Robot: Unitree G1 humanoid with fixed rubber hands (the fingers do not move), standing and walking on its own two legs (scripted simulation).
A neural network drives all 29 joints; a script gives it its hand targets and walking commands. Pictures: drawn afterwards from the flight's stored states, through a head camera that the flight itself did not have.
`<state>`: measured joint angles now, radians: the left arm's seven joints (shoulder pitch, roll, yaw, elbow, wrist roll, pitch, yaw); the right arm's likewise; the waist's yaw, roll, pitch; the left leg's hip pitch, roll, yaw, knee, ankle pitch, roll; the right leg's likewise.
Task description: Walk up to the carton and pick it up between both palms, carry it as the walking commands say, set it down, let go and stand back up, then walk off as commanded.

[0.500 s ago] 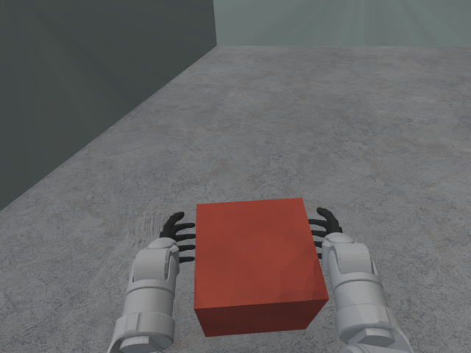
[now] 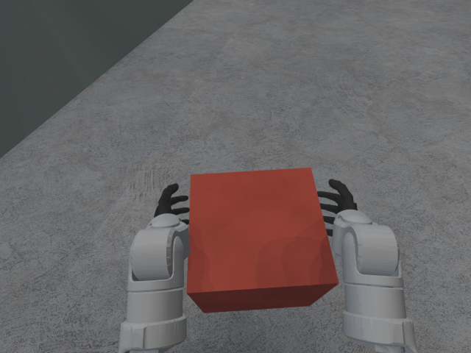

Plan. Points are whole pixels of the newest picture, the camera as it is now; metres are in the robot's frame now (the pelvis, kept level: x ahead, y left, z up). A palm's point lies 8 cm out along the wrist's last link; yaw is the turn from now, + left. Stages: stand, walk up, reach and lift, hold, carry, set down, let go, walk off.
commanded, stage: carry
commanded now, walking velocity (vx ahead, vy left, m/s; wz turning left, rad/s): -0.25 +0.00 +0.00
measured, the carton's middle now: (254, 244) +0.32 +0.00 +0.01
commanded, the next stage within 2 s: none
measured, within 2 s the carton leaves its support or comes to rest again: neither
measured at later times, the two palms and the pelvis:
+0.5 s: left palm (143, 317) +0.16 +0.14 +0.10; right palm (368, 312) +0.17 -0.14 +0.09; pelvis -0.13 -0.01 +0.01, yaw +2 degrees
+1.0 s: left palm out of the picture -0.02 +0.17 +0.12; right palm out of the picture -0.01 -0.12 +0.11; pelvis -0.31 +0.02 +0.01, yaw +1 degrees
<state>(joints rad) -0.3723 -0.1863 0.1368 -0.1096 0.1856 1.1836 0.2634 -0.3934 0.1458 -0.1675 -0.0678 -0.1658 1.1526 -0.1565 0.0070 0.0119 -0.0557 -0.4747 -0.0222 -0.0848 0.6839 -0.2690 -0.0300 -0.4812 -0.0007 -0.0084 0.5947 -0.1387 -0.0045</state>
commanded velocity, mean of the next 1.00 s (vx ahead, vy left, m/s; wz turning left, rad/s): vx -0.16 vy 0.00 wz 0.00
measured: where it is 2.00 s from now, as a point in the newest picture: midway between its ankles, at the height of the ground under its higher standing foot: outside the picture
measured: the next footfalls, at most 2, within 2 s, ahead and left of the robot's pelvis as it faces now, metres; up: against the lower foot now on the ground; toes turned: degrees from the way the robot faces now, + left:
right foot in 0.30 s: -0.06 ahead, -0.11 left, +0.00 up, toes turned +0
left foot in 0.64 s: -0.16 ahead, +0.16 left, +0.00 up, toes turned +1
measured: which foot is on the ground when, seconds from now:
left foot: down 0.00-0.30, up 0.32-0.62, down 0.64-1.00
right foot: down 0.00-0.04, up 0.06-0.28, down 0.30-0.64, up 0.66-0.88, down 0.90-1.00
